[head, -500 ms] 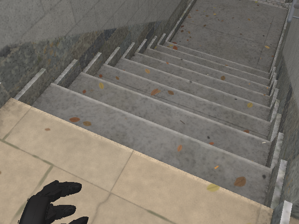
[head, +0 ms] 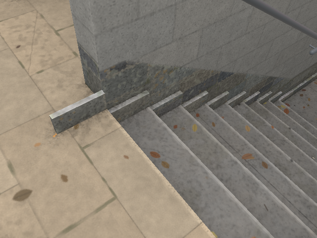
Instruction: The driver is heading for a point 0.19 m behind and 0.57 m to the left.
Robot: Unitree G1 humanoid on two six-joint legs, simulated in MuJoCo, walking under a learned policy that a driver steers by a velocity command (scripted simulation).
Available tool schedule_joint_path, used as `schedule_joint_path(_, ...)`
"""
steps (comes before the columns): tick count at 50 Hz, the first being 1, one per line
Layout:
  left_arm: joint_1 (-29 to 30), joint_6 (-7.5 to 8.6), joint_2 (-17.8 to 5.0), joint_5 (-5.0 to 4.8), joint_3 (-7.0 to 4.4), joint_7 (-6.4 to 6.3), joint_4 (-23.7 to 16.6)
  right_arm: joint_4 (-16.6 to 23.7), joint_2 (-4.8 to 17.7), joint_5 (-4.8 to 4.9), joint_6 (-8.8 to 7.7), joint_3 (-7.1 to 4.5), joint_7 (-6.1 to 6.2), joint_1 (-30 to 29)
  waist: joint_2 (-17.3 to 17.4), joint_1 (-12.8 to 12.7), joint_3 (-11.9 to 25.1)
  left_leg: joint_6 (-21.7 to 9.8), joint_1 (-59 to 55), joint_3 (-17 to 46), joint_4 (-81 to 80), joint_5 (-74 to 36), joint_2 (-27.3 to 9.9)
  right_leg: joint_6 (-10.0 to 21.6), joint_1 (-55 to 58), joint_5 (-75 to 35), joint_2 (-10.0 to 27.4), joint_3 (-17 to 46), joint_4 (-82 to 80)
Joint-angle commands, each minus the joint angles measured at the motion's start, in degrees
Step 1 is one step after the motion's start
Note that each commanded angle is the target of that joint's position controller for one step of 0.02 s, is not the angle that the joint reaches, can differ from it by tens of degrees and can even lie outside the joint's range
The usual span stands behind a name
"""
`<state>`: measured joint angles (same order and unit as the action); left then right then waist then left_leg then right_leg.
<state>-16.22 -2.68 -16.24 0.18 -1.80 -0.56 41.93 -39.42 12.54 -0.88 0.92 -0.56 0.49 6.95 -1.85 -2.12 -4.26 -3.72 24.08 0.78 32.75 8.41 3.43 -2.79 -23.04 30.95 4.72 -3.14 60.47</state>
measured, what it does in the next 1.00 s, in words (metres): walks ahead, turning left: right foot, then left foot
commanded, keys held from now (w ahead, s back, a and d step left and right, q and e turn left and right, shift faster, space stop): shift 0.14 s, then q+shift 0.24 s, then w+q+shift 0.62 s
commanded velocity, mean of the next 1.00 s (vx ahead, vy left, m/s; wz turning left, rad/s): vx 0.42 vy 0.00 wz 0.68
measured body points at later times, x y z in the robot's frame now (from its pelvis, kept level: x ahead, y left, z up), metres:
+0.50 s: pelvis +0.01 -0.01 +0.02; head +0.03 +0.00 +0.47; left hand +0.07 +0.29 -0.09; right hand +0.17 -0.26 -0.10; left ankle -0.03 +0.10 -0.68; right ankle +0.00 -0.12 -0.72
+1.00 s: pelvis +0.21 +0.15 +0.00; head +0.24 +0.18 +0.45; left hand +0.26 +0.49 -0.07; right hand +0.37 -0.10 -0.12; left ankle -0.01 +0.10 -0.72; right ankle +0.46 +0.15 -0.70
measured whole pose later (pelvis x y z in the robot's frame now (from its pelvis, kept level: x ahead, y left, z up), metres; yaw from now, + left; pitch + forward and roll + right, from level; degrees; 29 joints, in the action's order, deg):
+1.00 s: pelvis +0.21 +0.15 +0.00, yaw +41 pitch +3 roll +0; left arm -0.9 0.9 -17.5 1.2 -1.0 2.3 34.6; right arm -47.6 18.2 -0.5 -3.1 -3.4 -0.3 27.7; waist -0.6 6.0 -1.5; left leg -6.4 -10.0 15.0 13.3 24.3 5.0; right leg -3.0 -36.7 4.6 3.2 1.5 35.0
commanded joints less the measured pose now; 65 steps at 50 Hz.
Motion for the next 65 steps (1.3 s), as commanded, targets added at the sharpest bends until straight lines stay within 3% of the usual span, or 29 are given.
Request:
schedule_joint_path(1,-5.68,-0.98,-5.95,0.83,-1.46,-0.22,-1.8,1.83,7.76,-0.26,-0.14,-2.15,0.94,-0.18,9.23,-0.02,10.32,-9.03,-7.37,11.79,-14.26,-19.49,-12.92,1.41,2.68,-3.31,-1.27,1.63,-2.64)
schedule_joint_path(7,-4.15,-2.07,-2.64,0.22,-0.6,-0.39,-1.42,-2.54,7.21,-0.87,-0.44,-2.16,-0.32,3.02,9.14,1.74,9.44,-8.25,-5.91,15.2,-16.27,-0.93,-13.24,4.26,9.71,-6.92,-4.21,1.73,-20.47)
schedule_joint_path(9,-5.11,-1.48,-3.04,0.64,-0.95,-0.58,-1.69,-2.76,9.47,-0.03,0.63,-3.14,-0.39,2.21,8.06,0.31,6.66,-5.78,-1.06,18.09,-15.91,6.59,-11.36,5.83,14.48,-12.29,-5.92,0.22,-30.0)
schedule_joint_path(10,-5.62,-0.76,-4.59,1.25,-1.27,-0.78,-2.15,-2.68,8.97,0.47,1.02,-3.29,-0.26,2.55,5.08,0.04,5.09,-3.19,2.2,18.49,-14.18,9.63,-9.28,6.91,16.47,-12.06,-3.21,3.35,-36.11)
schedule_joint_path(12,-3.91,-0.05,-13.03,2.13,-3.69,-0.9,-3.19,-0.62,7.38,1.4,1.19,-3.7,-0.42,-0.33,-14.27,-1.1,0.41,1.42,7.37,2.29,5.9,16.57,5.31,13.49,7.64,-1.01,16.66,22.91,-51.37)
schedule_joint_path(13,-0.84,0.05,-11.21,2.33,-3.2,-1.25,-4.06,-0.4,9.75,-0.42,1.32,-4.78,-0.84,-0.8,-10.95,0.26,-2.23,1.7,5.57,2.28,18.44,19.68,2.45,15.87,2.59,-5.83,18.9,21.66,-52.25)
schedule_joint_path(16,8.01,0.62,-6.3,1.54,-1.8,-2.32,-6.57,-3.46,9.14,-0.48,2.38,-5.9,-1.68,6.86,-4.87,5.82,1.03,3.1,5.06,2.26,30.67,14.21,0.77,13.26,7.65,-24.48,11.98,7.72,-46.09)
schedule_joint_path(19,4.69,0.42,-6.13,1.14,-2.11,-2.1,-6.75,-2.24,7.39,0.64,3.04,-5.34,-2.27,4.78,-5.17,2.24,3.27,5.81,8.12,-0.99,25.62,14.73,-0.94,13.1,18.04,-37.26,11.43,2.2,-40.86)
schedule_joint_path(23,-1.81,0.9,-10.59,1.46,-3.91,-1.01,-5.03,3.3,9.5,-0.4,3.38,-5.24,-5.46,-4.93,-9.78,-3.87,3.78,4.64,11.27,-3.6,16.08,15.64,-3.78,11.19,24.19,5.23,16.33,7.42,-49.71)
schedule_joint_path(28,1.64,2.54,-12.79,2.17,-4.91,-0.28,-4.99,3.72,8.54,0.76,1.58,-4.64,-7.55,-5.54,-5.97,-1.18,0.49,0.52,-0.02,-8.05,4.74,16.65,-3.19,8.39,18.25,2.56,16.0,-1.09,-51.31)
schedule_joint_path(30,4.57,2.61,-12.28,1.68,-4.94,-0.25,-4.83,2.32,8.67,-0.3,1.19,-4.35,-6.76,-0.92,-4.28,2.2,1.37,-1.71,-8.32,-10.84,-0.23,12.34,-2.48,7.43,14.59,-2.05,14.22,-6.17,-46.09)
schedule_joint_path(31,6.18,2.7,-11.69,1.2,-4.67,-0.23,-5.01,0.06,9.08,-0.61,0.91,-4.62,-6.0,5.97,-1.96,5.84,3.37,-2.82,-17.39,-11.68,-3.71,11.05,-0.4,6.49,9.94,-7.45,12.1,-9.87,-38.2)
schedule_joint_path(32,7.55,2.95,-9.45,1.1,-3.96,-0.28,-5.25,-4.46,12.11,-0.84,0.31,-5.95,-4.81,19.26,5.61,12.03,7.75,-5.31,-32.43,-5.12,-6.51,17.38,-0.47,5.08,0.48,-19.43,8.05,-14.28,-18.35)
schedule_joint_path(33,11.14,2.95,-2.34,1.31,-1.71,0.55,-8.86,-4.84,17.99,-0.64,-0.69,-7.08,-3.91,24.14,21.91,13.42,6.05,-11.23,-40.16,23.9,-14.09,31.25,-15.9,1.83,-21.76,1.32,0.82,-14.3,3.05)
schedule_joint_path(34,18.23,3.52,-4.28,2.49,-1.89,1.11,-13.18,-1.54,19.69,0.15,-1.28,-6.76,-3.14,20.83,17.67,13.63,3.17,-16.11,-39.35,44.11,-22.28,32.79,-21.23,0.53,-36.88,3.63,-4.93,-0.36,9.41)
schedule_joint_path(37,13.53,5.42,-9.25,2.59,-2.83,3.9,-10.09,-1.62,16.72,0.04,-1.43,-5.9,-1.5,15.16,6.56,7.2,-0.52,-12.83,-31.03,27.22,-21.61,21.51,-15.8,0.41,-31.21,-9.99,2.12,3.2,4.8)
schedule_joint_path(39,12.0,4.5,-9.56,3.39,-2.78,3.94,-8.88,-1.09,14.85,0.15,-2.96,-4.95,-1.09,12.52,6.62,4.78,-0.59,-12.87,-25.63,23.76,-24.79,18.07,-12.35,-0.88,-25.51,-14.49,1.74,2.62,1.77)
schedule_joint_path(44,18.02,3.97,-7.1,2.14,-1.32,3.81,-10.68,-1.68,15.88,0.46,-4.63,-5.42,-1.63,13.78,6.07,4.51,-3.48,-12.88,-16.8,19.59,-25.46,3.87,-7.34,-2.21,-18.26,-22.81,-1.24,1.04,-13.17)
schedule_joint_path(48,23.03,4.37,-6.35,0.76,-0.7,2.25,-12.53,-3.0,17.93,-0.06,-5.49,-6.04,-0.05,14.15,6.61,5.34,-1.75,-10.73,-18.28,22.79,-24.21,-11.15,-10.64,-0.85,-7.28,-30.07,-2.29,3.71,-24.27)
schedule_joint_path(50,12.06,4.61,-9.42,0.56,-1.72,1.96,-9.84,-2.99,18.76,1.19,-5.39,-6.11,-0.24,11.95,5.78,0.13,2.72,-7.96,-17.58,21.5,-15.67,-31.96,-9.8,1.52,8.0,-24.53,-6.06,1.53,-26.89)
schedule_joint_path(52,-14.53,4.4,-14.43,-0.15,-4.57,-1.64,-3.08,-4.32,20.43,-0.69,-5.79,-6.2,-1.26,6.7,3.43,-15.34,15.24,-4.56,-2.4,16.69,17.18,-34.29,-2.23,2.15,41.18,-11.39,-3.36,2.85,-24.67)
schedule_joint_path(53,-21.86,5.09,-21.05,2.89,-6.19,-2.11,-1.87,-0.87,8.89,1.15,-6.53,-3.76,-0.95,9.21,-17.89,-13.42,23.55,-3.16,12.36,13.05,40.98,4.69,5.37,4.53,53.62,18.48,12.79,25.69,-34.03)
schedule_joint_path(54,-11.24,5.57,-18.79,3.7,-5.3,-0.5,-3.68,1.54,5.68,1.86,-6.51,-1.65,-1.39,11.42,-25.09,-4.58,23.15,-4.06,16.85,11.55,47.77,18.38,4.76,6.56,43.25,24.39,20.04,52.22,-49.44)
schedule_joint_path(56,0.85,5.82,-8.59,2.94,-3.17,-0.22,-4.91,-0.31,12.45,-0.8,-4.08,-2.77,-1.53,8.04,-6.57,-0.75,10.73,-3.97,16.11,6.07,46.73,7.96,-4.22,9.0,26.5,17.88,18.29,37.1,-47.69)
schedule_joint_path(57,0.2,5.97,-7.01,2.82,-2.79,-0.38,-4.14,-1.03,11.84,-1.84,-3.6,-2.76,-2.48,6.34,-2.48,-0.59,7.36,-3.79,15.53,5.41,44.86,7.33,-6.42,8.84,21.2,10.3,16.15,29.8,-47.72)
schedule_joint_path(60,-2.72,7.7,-5.13,1.48,-2.19,0.32,0.48,2.6,7.58,-1.85,-1.8,-1.45,-5.24,0.87,-3.64,0.93,0.79,-2.26,20.08,5.24,42.49,5.82,-9.68,8.61,15.89,0.18,15.04,17.49,-52.36)
schedule_joint_path(62,-2.5,8.87,-5.16,0.79,-2.15,1.23,1.49,3.83,7.75,-1.1,-0.77,-1.5,-6.05,-0.59,-2.79,2.71,-0.44,-1.63,22.76,6.08,43.03,1.52,-10.5,7.83,14.77,-8.69,15.02,9.19,-52.46)
schedule_joint_path(64,-2.55,8.89,-4.64,1.95,-1.9,0.51,2.48,5.69,6.64,0.25,-0.94,-0.82,-6.1,-4.05,-3.82,3.81,-2.65,-2.0,22.18,4.49,38.95,-1.25,-11.02,6.36,12.73,-13.66,14.02,-0.15,-54.92)
schedule_joint_path(65,-2.69,9.25,-3.79,1.9,-1.85,0.39,3.34,7.57,6.75,-0.46,-0.65,-0.57,-6.16,-8.27,-1.03,3.75,-4.62,-2.33,22.66,2.54,37.32,-4.22,-9.93,5.97,11.56,-17.88,13.07,-4.17,-56.11)
Keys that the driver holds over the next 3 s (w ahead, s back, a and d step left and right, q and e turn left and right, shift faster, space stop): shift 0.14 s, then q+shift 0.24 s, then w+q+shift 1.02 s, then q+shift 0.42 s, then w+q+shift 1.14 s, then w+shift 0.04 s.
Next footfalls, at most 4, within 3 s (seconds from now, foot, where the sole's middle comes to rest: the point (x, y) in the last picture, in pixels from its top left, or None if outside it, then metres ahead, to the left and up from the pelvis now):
0.20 right None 0.04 -0.12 -0.76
0.64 left None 0.02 0.12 -0.76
1.04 right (114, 226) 0.49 0.19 -0.76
1.50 left None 0.51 0.69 -0.76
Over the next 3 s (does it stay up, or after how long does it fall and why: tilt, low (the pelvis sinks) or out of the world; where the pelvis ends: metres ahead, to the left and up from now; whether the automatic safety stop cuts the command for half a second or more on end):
stays up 0.14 1.45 -0.02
